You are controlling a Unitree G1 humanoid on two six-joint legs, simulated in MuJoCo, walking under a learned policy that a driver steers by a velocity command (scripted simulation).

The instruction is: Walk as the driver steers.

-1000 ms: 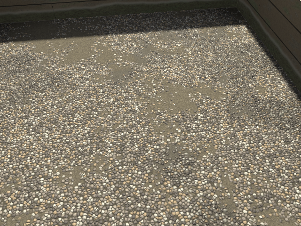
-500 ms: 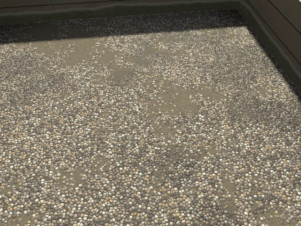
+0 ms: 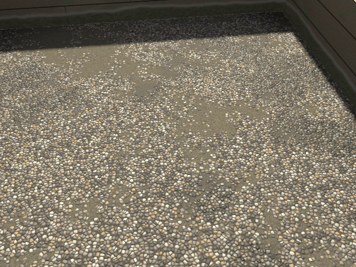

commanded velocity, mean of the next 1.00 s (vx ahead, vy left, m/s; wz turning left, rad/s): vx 0.50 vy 0.00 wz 0.00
